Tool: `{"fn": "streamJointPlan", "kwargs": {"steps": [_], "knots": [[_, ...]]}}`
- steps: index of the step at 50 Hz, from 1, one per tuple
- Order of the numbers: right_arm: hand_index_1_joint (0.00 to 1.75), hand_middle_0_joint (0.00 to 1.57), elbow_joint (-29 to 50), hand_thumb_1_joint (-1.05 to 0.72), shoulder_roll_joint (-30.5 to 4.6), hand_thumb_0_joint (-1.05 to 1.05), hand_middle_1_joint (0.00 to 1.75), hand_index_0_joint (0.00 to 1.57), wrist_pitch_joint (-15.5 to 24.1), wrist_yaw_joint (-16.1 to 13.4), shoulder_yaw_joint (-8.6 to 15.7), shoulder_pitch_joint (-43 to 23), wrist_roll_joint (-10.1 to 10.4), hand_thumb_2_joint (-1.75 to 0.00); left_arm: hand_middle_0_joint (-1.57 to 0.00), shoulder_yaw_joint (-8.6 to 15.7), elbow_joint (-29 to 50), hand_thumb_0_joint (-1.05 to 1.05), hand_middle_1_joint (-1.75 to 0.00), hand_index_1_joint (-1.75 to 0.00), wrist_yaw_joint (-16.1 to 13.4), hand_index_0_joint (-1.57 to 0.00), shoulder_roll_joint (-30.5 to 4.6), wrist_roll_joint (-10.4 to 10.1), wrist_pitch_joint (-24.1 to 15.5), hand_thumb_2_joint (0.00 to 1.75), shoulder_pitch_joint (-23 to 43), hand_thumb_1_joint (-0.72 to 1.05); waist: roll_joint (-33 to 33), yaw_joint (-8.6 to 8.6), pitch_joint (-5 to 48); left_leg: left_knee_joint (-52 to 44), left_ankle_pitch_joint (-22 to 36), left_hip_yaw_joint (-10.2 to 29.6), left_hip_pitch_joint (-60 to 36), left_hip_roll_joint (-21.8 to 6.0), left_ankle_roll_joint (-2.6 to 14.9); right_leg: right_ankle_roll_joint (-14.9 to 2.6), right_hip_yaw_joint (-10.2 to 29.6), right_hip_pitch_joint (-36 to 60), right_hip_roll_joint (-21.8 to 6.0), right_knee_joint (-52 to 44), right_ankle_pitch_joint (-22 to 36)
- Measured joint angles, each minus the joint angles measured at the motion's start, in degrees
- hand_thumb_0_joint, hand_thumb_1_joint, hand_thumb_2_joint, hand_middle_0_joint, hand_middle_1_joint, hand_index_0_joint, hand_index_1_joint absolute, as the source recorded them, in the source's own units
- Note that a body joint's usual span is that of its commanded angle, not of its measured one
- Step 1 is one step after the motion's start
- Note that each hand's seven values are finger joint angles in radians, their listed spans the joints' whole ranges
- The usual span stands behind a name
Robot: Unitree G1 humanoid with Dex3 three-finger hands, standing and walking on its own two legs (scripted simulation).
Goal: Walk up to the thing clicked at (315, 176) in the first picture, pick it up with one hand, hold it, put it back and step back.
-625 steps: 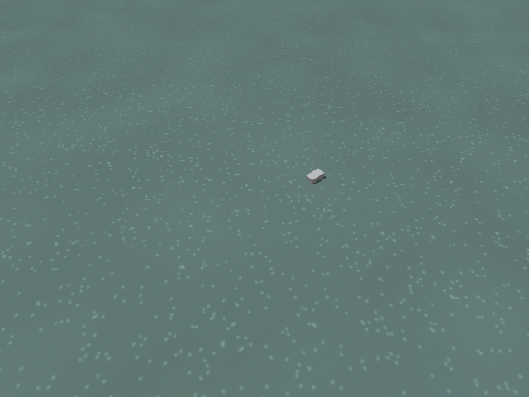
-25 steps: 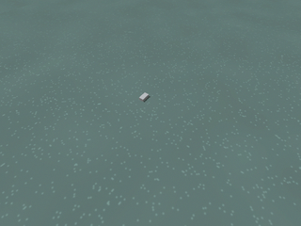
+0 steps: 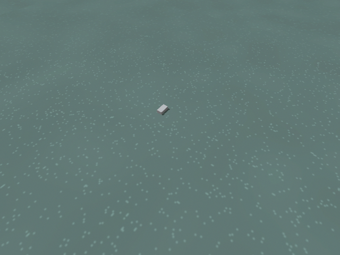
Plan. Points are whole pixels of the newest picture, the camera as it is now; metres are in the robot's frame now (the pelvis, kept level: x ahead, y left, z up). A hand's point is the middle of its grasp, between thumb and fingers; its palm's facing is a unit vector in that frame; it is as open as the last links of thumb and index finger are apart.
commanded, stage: stand
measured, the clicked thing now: (162, 109) +1.38 +0.09 -0.77
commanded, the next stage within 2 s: walk up in 0.84 s
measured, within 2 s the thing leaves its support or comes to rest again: neither
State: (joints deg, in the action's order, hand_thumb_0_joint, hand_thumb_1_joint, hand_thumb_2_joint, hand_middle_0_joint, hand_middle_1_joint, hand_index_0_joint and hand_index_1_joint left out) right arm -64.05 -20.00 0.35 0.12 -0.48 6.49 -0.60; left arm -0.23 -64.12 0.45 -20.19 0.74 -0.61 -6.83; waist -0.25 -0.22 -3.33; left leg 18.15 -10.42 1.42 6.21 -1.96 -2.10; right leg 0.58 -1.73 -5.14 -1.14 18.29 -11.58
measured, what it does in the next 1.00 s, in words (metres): stands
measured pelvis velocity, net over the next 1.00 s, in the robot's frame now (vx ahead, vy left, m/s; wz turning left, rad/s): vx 0.01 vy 0.01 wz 0.15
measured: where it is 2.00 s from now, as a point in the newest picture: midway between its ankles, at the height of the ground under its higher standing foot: (176, 223)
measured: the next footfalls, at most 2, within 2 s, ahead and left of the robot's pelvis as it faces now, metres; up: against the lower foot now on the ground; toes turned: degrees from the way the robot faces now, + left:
left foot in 1.10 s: +0.13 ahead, +0.17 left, +0.00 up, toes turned +18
right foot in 1.58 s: +0.42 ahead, -0.11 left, +0.00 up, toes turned +21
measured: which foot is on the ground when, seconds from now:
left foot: down 0.00-0.88, up 0.90-1.00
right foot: down 0.00-1.00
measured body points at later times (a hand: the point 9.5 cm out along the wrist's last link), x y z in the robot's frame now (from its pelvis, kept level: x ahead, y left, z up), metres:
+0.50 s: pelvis +0.00 +0.00 +0.00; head +0.01 +0.00 +0.45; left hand +0.07 +0.30 -0.13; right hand +0.07 -0.30 -0.14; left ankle -0.01 +0.14 -0.75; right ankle -0.02 -0.12 -0.75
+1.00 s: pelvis +0.01 +0.01 -0.01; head +0.02 +0.03 +0.44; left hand +0.08 +0.34 -0.13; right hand +0.09 -0.32 -0.11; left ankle +0.02 +0.13 -0.72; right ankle -0.02 -0.12 -0.75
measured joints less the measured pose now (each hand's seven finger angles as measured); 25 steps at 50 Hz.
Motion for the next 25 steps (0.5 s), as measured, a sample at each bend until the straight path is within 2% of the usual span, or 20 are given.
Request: {"fn": "streamJointPlan", "kwargs": {"steps": [25], "knots": [[0.3, 0.2, -0.2, -0.9, -0.2, 0.01, 0.3, 0.2, 0.1, 0.0, 0.0, 0.1, -0.1, -0.9, -0.21, 0.1, 0.0, 0.0, -0.3, -0.3, 0.1, -0.2, 0.1, 0.0, 0.2, 0.9, -0.2, 0.9, -0.1, 0.03, 0.2, -0.2, 0.2, -0.3, -0.2, 0.1, 0.13, 0.1, 0.3, -0.1, -0.2, 0.2, 0.1]]}}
